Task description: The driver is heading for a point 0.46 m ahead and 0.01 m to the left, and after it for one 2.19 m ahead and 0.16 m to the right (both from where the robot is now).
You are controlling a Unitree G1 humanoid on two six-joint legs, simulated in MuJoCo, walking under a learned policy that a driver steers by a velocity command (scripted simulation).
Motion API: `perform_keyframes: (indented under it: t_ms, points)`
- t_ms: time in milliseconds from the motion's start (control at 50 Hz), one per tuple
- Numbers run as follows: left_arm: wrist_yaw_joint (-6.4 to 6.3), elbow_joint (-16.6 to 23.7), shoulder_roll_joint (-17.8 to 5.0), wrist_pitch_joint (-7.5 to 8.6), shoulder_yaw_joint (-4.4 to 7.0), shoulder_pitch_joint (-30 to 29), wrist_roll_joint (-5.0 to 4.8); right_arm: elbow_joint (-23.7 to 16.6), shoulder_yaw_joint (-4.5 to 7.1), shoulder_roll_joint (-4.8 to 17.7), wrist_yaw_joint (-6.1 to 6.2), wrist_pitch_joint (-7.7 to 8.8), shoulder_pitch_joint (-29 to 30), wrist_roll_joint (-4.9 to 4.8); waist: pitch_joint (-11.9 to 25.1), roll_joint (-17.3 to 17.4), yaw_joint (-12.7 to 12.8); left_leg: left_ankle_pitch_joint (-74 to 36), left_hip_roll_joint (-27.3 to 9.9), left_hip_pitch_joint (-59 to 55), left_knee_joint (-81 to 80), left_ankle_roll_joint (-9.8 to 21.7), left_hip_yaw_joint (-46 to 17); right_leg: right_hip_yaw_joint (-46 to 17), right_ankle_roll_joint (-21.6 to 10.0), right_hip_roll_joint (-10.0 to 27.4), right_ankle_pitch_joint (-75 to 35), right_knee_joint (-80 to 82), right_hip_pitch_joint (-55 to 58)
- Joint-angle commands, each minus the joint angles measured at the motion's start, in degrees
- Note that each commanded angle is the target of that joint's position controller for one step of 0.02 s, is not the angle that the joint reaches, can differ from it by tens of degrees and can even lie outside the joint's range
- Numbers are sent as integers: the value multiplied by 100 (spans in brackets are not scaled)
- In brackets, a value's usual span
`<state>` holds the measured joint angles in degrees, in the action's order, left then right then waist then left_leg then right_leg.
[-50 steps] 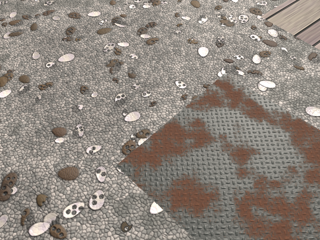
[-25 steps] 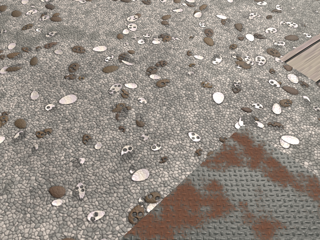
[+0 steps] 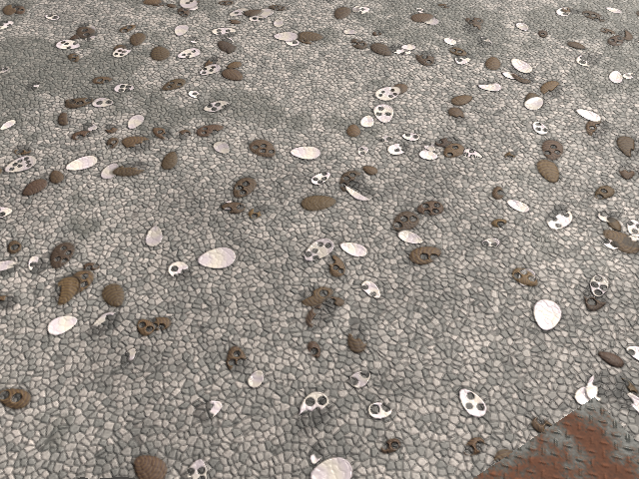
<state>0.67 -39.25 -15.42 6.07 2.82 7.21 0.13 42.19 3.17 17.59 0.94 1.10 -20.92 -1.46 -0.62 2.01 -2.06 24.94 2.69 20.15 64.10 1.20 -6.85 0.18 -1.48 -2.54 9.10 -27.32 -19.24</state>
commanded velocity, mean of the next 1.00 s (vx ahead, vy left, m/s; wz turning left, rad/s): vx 0.32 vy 0.00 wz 0.06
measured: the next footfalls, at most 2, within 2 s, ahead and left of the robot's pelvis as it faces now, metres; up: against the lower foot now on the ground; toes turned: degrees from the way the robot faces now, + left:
left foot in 0.40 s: +0.35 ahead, +0.19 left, +0.00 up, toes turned +17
right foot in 0.90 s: +0.51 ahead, -0.01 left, +0.00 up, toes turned +1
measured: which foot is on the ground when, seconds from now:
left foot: up 0.00-0.38, down 0.40-0.90, up 0.92-1.00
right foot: down 0.00-0.42, up 0.44-0.88, down 0.90-1.00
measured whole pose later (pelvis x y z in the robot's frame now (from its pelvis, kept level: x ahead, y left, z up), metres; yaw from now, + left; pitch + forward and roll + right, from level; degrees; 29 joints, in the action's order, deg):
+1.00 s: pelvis +0.41 +0.08 +0.00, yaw +0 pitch +2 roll +1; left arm 1.0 -39.9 -17.1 0.4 4.1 9.3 -0.2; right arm 43.6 4.0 17.1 1.4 -0.1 -5.9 0.0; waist -4.1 1.1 1.1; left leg 32.0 1.1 23.9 64.2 -2.0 0.8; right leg 0.0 -2.9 -1.9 9.8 -31.7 -24.1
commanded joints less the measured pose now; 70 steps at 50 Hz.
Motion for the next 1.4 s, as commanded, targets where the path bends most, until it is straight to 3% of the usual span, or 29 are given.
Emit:
perform_keyframes:
  t_ms: [20,120,220,320,360,400,420,440,460,480,520,540,600,720,840,880,900,920,940,960,1000,1080,1240,1300,1320,1340,1360,1380,1400]
  points:
    - [-34,67,-591,7,172,494,65,-590,199,590,-43,61,284,14,-17,-772,315,-650,-797,1884,346,-107,-109,-1793,-793,1720,65,1475,1533]
    - [-37,-201,-790,79,265,542,8,-817,122,280,-108,3,666,19,-143,-608,306,-1287,-980,2170,-374,-254,70,-752,-1009,1713,-958,1880,1380]
    - [-62,-400,-1006,-2,296,671,-20,-998,46,155,-271,110,1399,18,-250,-464,567,-2623,-874,1881,-1925,-155,449,231,-813,1541,-1550,1876,1587]
    - [-72,-665,-1227,-160,347,1080,-153,-1352,42,174,-425,117,2050,4,-401,-488,671,-2167,-648,1714,-2757,157,828,602,-643,1797,-2384,1525,2294]
    - [-93,-720,-1392,-223,382,1126,-200,-1377,133,340,-422,98,1791,50,-114,-676,383,-1549,-277,997,-2894,403,1083,741,-568,1842,-4202,838,2466]
    - [-113,-800,-1324,-263,300,1139,-203,-993,386,754,-314,69,331,63,680,-519,-507,-1993,36,-1361,-3485,756,1074,974,-357,1615,-4626,-958,1712]
    - [-98,-660,-917,-215,121,1232,4,-815,518,1269,-183,11,-578,86,1426,337,-757,-2457,-1158,-3315,-3251,1091,-447,1026,-155,1288,-1979,-2844,135]
    - [8,-612,-423,-108,-75,1804,-40,-917,457,1493,-173,55,-263,119,2379,1465,-192,-2268,-2712,-4539,-4084,2197,-3435,337,136,195,2499,-4865,-1635]
    - [51,-694,-1187,-35,132,1261,-245,-997,317,959,-215,95,-157,196,2283,376,-581,-2764,-2660,-4040,-4291,1959,-3018,-608,95,399,2458,-5231,-1835]
    - [52,-475,-1184,-35,148,707,-388,-931,241,811,-217,152,123,263,1369,285,-493,-3924,-2436,-3212,-4228,1714,-1775,-571,94,550,2196,-5117,-1967]
    - [-67,-562,-929,-151,130,595,-173,-757,149,447,-251,266,690,211,528,-72,-20,-4889,-1802,-1921,-4469,1251,-494,-433,161,904,1680,-4176,-1610]
    - [-79,-670,-834,-254,128,1026,-180,-735,160,492,-238,311,831,254,530,333,223,-5172,-1889,-1391,-4640,1358,-233,-493,286,936,1486,-4147,-1077]
    - [-144,-861,-634,-466,139,1336,-150,-588,160,389,-200,422,1251,294,380,192,491,-5339,-1678,-813,-4990,1291,497,-399,523,801,953,-3584,-746]
    - [-4,-363,-457,-495,84,439,-68,-304,240,627,55,221,1272,254,316,238,188,-4843,-1639,-1239,-5042,1110,1319,-107,502,810,-603,-1741,-835]
    - [186,38,-629,-608,220,207,-57,-110,323,760,111,-43,1292,41,184,299,188,-4533,-1994,-1771,-4154,912,1274,154,123,640,335,-1055,-900]
    - [172,-23,-772,-577,328,712,-43,-69,318,688,152,-86,1283,-22,418,80,469,-4778,-1638,-1580,-3036,525,1546,337,-177,300,-452,-159,33]
    - [62,-35,-1315,-552,506,1116,-20,-75,295,604,147,-58,1022,99,773,-742,558,-3754,-1100,-922,-1784,58,1763,-546,-533,728,-2986,137,1061]
    - [-41,57,-1895,-562,614,1216,60,-304,163,245,100,-28,918,370,1097,-2072,345,974,-39,1074,148,-485,1687,-2686,-1770,2168,-5361,42,2440]
    - [-7,148,-1533,-521,493,1262,107,-266,157,374,21,-1,1065,288,2007,-1413,582,1637,80,1338,949,-444,312,-3321,-2245,2417,-4380,311,2705]
    - [17,257,-1350,-479,450,869,49,-303,203,547,-15,-15,1325,97,1582,-959,544,1305,-134,1615,1096,-358,142,-2817,-2028,2220,-3633,435,2365]
    - [-48,327,-1005,-516,362,322,-141,-251,243,579,90,-85,1532,158,871,-362,340,552,-404,1717,392,-347,159,-2222,-1447,1744,-2201,632,1560]
    - [-184,426,-1108,-636,405,189,-25,-196,214,384,140,-147,1357,149,812,-811,158,-21,-206,926,-832,-510,271,-1921,-1254,1305,-1814,814,882]
    - [-243,531,-1190,-790,459,71,-52,-202,219,405,51,-70,1463,106,707,-1145,322,-460,-41,236,-2391,-525,167,-2557,-1038,1086,-73,837,518]
    - [-253,586,-1155,-859,441,-82,-119,-113,257,424,-30,42,1123,90,680,-1183,130,-961,-2,-377,-3627,-332,286,-2763,-837,930,-186,554,473]
    - [-269,595,-1081,-881,416,-51,-149,-47,300,514,-38,60,930,110,678,-1078,48,-1389,-179,-858,-4211,-214,254,-2654,-637,731,40,344,234]
    - [-266,616,-828,-886,343,124,-119,-62,392,907,-8,43,783,213,739,-301,135,-1403,-1216,-1431,-4599,155,-625,-2155,-316,307,1080,-537,-396]
    - [-251,804,-761,-830,347,129,-153,-69,478,1360,8,-16,962,386,381,1422,360,-2098,-2274,-1268,-4969,1052,-2075,-880,18,-657,2389,-1733,-1506]
    - [-238,715,-1218,-760,480,231,-35,-267,399,1051,23,21,1227,476,357,1159,300,-2381,-2676,-913,-4964,1487,-2324,-1012,244,-234,2553,-3103,-1512]
    - [-211,556,-1406,-776,575,399,-89,-383,304,730,69,31,1573,403,308,718,450,-2448,-2358,-826,-4829,1307,-1690,-1019,303,-155,2182,-3649,-1451]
